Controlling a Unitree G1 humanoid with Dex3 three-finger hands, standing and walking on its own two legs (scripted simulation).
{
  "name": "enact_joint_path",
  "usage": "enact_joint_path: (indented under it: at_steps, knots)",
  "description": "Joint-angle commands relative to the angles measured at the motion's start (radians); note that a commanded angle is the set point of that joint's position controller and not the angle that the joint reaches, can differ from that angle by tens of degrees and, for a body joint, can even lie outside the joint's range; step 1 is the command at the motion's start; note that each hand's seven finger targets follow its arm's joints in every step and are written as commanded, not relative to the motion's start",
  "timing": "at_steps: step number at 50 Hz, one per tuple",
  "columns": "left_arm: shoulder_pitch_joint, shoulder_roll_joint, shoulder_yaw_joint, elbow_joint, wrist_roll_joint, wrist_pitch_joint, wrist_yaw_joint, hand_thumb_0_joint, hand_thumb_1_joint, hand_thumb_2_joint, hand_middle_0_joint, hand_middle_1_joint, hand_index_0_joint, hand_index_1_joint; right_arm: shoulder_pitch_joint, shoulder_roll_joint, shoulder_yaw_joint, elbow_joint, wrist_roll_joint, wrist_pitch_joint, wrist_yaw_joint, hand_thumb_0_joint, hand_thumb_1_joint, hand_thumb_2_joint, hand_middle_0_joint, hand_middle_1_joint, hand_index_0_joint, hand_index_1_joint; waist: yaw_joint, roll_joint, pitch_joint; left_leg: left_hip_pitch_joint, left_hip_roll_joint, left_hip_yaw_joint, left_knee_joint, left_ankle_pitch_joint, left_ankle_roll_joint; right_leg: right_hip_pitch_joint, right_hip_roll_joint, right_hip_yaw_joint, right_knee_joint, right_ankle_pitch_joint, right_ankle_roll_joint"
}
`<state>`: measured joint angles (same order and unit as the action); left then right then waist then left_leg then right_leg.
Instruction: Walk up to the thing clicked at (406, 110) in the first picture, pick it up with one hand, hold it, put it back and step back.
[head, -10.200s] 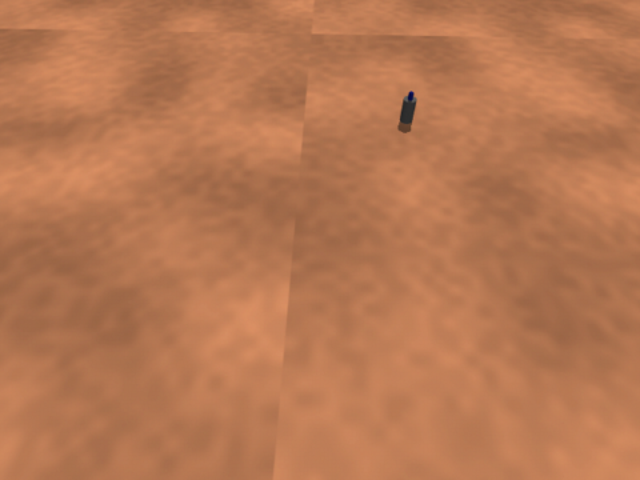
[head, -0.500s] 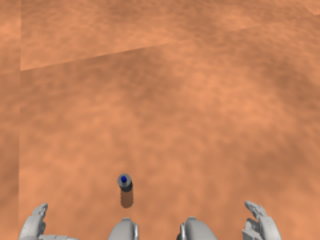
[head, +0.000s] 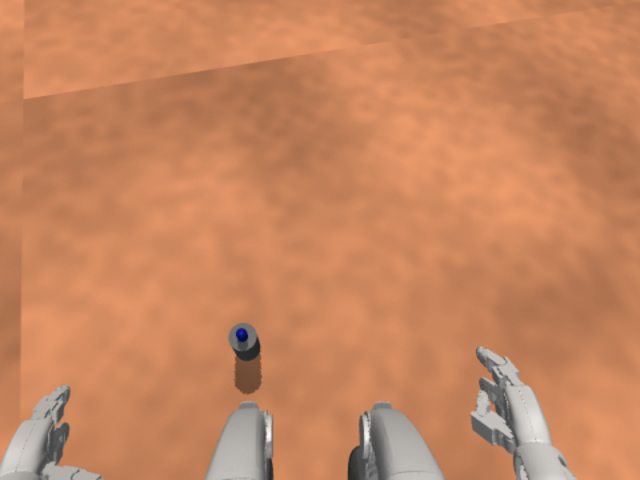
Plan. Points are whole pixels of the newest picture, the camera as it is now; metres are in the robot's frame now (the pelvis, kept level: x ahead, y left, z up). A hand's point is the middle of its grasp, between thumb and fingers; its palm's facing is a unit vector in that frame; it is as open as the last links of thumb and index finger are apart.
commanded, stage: go down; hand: left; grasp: from the side
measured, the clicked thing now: (244, 340) +0.40 +0.16 -0.58
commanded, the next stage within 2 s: approach in 1.94 s
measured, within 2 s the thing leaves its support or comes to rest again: neither
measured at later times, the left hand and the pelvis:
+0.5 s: hand (101, 375) +0.26 +0.33 -0.20, palm faces +0.12 -0.97 -0.20, open 17.3 cm; pelvis -0.05 -0.01 -0.14, yaw -2 degrees
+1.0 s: hand (107, 351) +0.31 +0.35 -0.25, palm faces +0.08 -0.99 -0.15, open 17.2 cm; pelvis -0.07 +0.00 -0.23, yaw -3 degrees
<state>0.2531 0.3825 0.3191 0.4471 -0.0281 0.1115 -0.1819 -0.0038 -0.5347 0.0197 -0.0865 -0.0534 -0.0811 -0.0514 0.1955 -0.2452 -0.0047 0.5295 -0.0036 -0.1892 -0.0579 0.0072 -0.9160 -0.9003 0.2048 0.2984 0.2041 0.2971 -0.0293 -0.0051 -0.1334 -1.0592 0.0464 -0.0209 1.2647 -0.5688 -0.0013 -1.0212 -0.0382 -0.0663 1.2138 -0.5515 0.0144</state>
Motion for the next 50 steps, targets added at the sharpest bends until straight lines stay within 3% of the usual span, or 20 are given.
enact_joint_path:
  at_steps: [1,3,4,7,9,12,13,14,15,16,20,21,22,23,29,30,33,38,46,50]
  knots:
    - [-0.165,0.236,0.129,-0.055,-0.036,-0.159,-0.042,0.000,-0.591,0.020,-0.076,-0.056,-0.074,-0.058,0.003,-0.165,-0.070,-0.084,-0.001,-0.071,-0.008,0.000,-0.947,-0.910,0.199,0.300,0.199,0.300,-0.018,0.087,-0.260,0.065,-0.027,-0.020,-0.037,0.280,0.016,-0.032,0.032,0.027,0.012,0.221,-0.038]
    - [-0.215,0.282,0.169,-0.015,-0.056,-0.227,-0.078,0.000,-0.611,0.036,-0.077,-0.083,-0.077,-0.083,0.001,-0.180,-0.077,-0.076,-0.001,-0.080,-0.011,0.000,-0.958,-0.912,0.199,0.300,0.199,0.300,-0.013,0.082,-0.305,0.004,-0.030,-0.020,0.015,0.202,0.019,-0.089,0.028,0.035,0.056,0.164,-0.036]
    - [-0.222,0.278,0.166,0.010,-0.064,-0.258,-0.097,0.000,-0.610,0.038,-0.077,-0.092,-0.078,-0.089,0.004,-0.184,-0.077,-0.076,0.000,-0.083,-0.010,0.000,-0.944,-0.908,0.199,0.300,0.199,0.300,-0.018,0.073,-0.314,-0.022,-0.032,-0.021,0.032,0.174,0.019,-0.113,0.027,0.040,0.072,0.142,-0.036]
    - [-0.289,0.323,0.188,0.015,-0.082,-0.337,-0.149,0.000,-0.561,0.059,-0.067,-0.094,-0.065,-0.093,0.007,-0.205,-0.080,-0.061,-0.004,-0.082,-0.011,0.000,-0.922,-0.903,0.199,0.300,0.199,0.300,-0.003,0.116,-0.410,-0.054,-0.029,-0.033,0.093,0.174,0.012,-0.165,0.020,0.059,0.142,0.128,-0.039]
    - [-0.305,0.393,0.242,0.072,-0.084,-0.364,-0.168,0.000,-0.548,0.073,-0.064,-0.092,-0.057,-0.096,0.002,-0.218,-0.079,-0.045,-0.003,-0.075,-0.010,0.000,-0.920,-0.904,0.199,0.300,0.199,0.300,0.029,0.121,-0.446,-0.084,-0.028,-0.036,0.130,0.176,0.011,-0.200,0.019,0.066,0.177,0.113,-0.042]
    - [-0.366,0.401,0.263,0.124,-0.098,-0.392,-0.196,0.000,-0.600,0.085,-0.067,-0.112,-0.059,-0.117,0.006,-0.234,-0.074,-0.028,-0.003,-0.063,-0.005,0.000,-0.901,-0.900,0.199,0.300,0.199,0.300,0.037,0.138,-0.498,-0.096,-0.026,-0.055,0.165,0.174,0.008,-0.282,0.024,0.045,0.243,0.105,-0.049]
    - [-0.381,0.434,0.284,0.115,-0.102,-0.398,-0.203,0.000,-0.576,0.092,-0.065,-0.112,-0.057,-0.117,0.006,-0.235,-0.073,-0.019,-0.003,-0.059,-0.006,0.000,-0.900,-0.900,0.199,0.300,0.199,0.300,0.055,0.156,-0.518,-0.103,-0.027,-0.055,0.181,0.176,0.008,-0.293,0.023,0.047,0.255,0.104,-0.050]
    - [-0.369,0.487,0.337,0.122,-0.099,-0.404,-0.200,0.000,-0.556,0.104,-0.064,-0.114,-0.052,-0.120,0.002,-0.250,-0.080,-0.029,-0.004,-0.055,-0.005,0.000,-0.895,-0.899,0.199,0.300,0.199,0.300,0.069,0.137,-0.559,-0.091,-0.025,-0.055,0.192,0.218,0.010,-0.273,0.024,0.044,0.264,0.137,-0.049]
    - [-0.369,0.488,0.326,0.134,-0.093,-0.405,-0.209,0.000,-0.537,0.107,-0.058,-0.113,-0.049,-0.117,-0.004,-0.242,-0.074,-0.026,-0.007,-0.050,-0.004,0.000,-0.895,-0.899,0.199,0.300,0.199,0.300,0.070,0.135,-0.556,-0.127,-0.029,-0.046,0.206,0.195,0.012,-0.268,0.023,0.052,0.265,0.115,-0.049]
    - [-0.366,0.473,0.335,0.159,-0.100,-0.410,-0.215,0.000,-0.550,0.117,-0.058,-0.119,-0.048,-0.126,0.000,-0.244,-0.074,-0.022,-0.004,-0.046,0.000,0.000,-0.894,-0.899,0.199,0.300,0.199,0.300,0.063,0.113,-0.571,-0.133,-0.028,-0.047,0.225,0.245,0.014,-0.268,0.026,0.045,0.286,0.156,-0.050]
    - [-0.466,0.485,0.352,0.190,-0.124,-0.444,-0.256,0.000,-0.528,0.121,-0.054,-0.120,-0.046,-0.123,-0.005,-0.250,-0.070,0.006,-0.004,-0.035,0.004,0.000,-0.891,-0.899,0.199,0.300,0.199,0.300,0.045,0.124,-0.568,-0.196,-0.027,-0.052,0.283,0.212,0.019,-0.368,0.031,0.030,0.350,0.128,-0.053]
    - [-0.515,0.477,0.352,0.210,-0.130,-0.453,-0.270,0.000,-0.542,0.116,-0.059,-0.131,-0.054,-0.131,0.004,-0.253,-0.071,0.021,-0.005,-0.035,0.005,0.000,-0.890,-0.898,0.199,0.300,0.199,0.300,0.023,0.109,-0.566,-0.219,-0.025,-0.055,0.309,0.215,0.023,-0.385,0.031,0.026,0.364,0.137,-0.052]
    - [-0.542,0.506,0.364,0.210,-0.135,-0.466,-0.279,0.000,-0.522,0.120,-0.054,-0.124,-0.049,-0.125,0.001,-0.257,-0.068,0.019,-0.006,-0.036,0.005,0.000,-0.887,-0.898,0.199,0.300,0.199,0.300,0.021,0.098,-0.557,-0.256,-0.025,-0.050,0.323,0.186,0.025,-0.385,0.031,0.032,0.368,0.119,-0.049]
    - [-0.576,0.477,0.340,0.239,-0.138,-0.477,-0.293,0.000,-0.521,0.122,-0.051,-0.126,-0.047,-0.126,0.008,-0.253,-0.066,0.041,-0.007,-0.036,0.006,0.000,-0.890,-0.898,0.200,0.300,0.200,0.300,0.005,0.098,-0.536,-0.273,-0.023,-0.051,0.337,0.162,0.027,-0.418,0.031,0.033,0.376,0.101,-0.050]
    - [-0.765,0.594,0.368,0.272,-0.129,-0.544,-0.352,0.000,-0.495,0.091,-0.054,-0.107,-0.052,-0.103,0.020,-0.267,-0.052,0.067,-0.017,-0.030,0.002,0.000,-0.891,-0.898,0.200,0.300,0.200,0.300,-0.003,0.156,-0.539,-0.348,-0.019,-0.054,0.381,0.007,0.020,-0.517,0.030,0.041,0.429,-0.018,-0.052]
    - [-0.758,0.592,0.371,0.300,-0.131,-0.546,-0.358,0.000,-0.498,0.086,-0.058,-0.110,-0.056,-0.105,0.026,-0.272,-0.049,0.073,-0.018,-0.030,0.005,0.000,-0.894,-0.899,0.200,0.300,0.200,0.300,-0.002,0.154,-0.544,-0.354,-0.017,-0.059,0.385,-0.007,0.019,-0.527,0.030,0.036,0.444,-0.027,-0.051]
    - [-0.764,0.671,0.433,0.325,-0.136,-0.551,-0.368,0.000,-0.500,0.074,-0.060,-0.099,-0.058,-0.095,0.019,-0.284,-0.040,0.067,-0.021,-0.026,0.005,0.000,-0.897,-0.900,0.200,0.300,0.200,0.300,0.022,0.144,-0.578,-0.391,-0.020,-0.048,0.417,-0.016,0.021,-0.511,0.030,0.039,0.464,-0.039,-0.049]
    - [-0.787,0.700,0.443,0.351,-0.141,-0.544,-0.391,0.000,-0.507,0.078,-0.061,-0.098,-0.056,-0.096,0.007,-0.292,-0.030,0.067,-0.019,-0.018,0.007,0.000,-0.903,-0.902,0.200,0.300,0.200,0.300,0.029,0.165,-0.565,-0.453,-0.020,-0.038,0.455,-0.005,0.021,-0.550,0.032,0.027,0.511,-0.031,-0.053]
    - [-0.859,0.725,0.462,0.349,-0.164,-0.557,-0.437,0.000,-0.501,0.084,-0.046,-0.083,-0.040,-0.083,0.035,-0.316,-0.028,0.089,-0.017,-0.020,0.013,0.000,-0.916,-0.907,0.199,0.299,0.199,0.299,0.002,0.193,-0.599,-0.434,-0.016,-0.062,0.521,0.062,0.017,-0.647,0.034,-0.009,0.605,0.027,-0.059]
    - [-0.897,0.734,0.466,0.375,-0.169,-0.568,-0.454,0.000,-0.518,0.073,-0.049,-0.073,-0.041,-0.075,0.037,-0.316,-0.025,0.097,-0.022,-0.025,0.013,0.000,-0.921,-0.908,0.199,0.300,0.200,0.299,-0.011,0.173,-0.572,-0.506,-0.019,-0.047,0.563,0.022,0.024,-0.651,0.034,-0.005,0.619,0.006,-0.055]
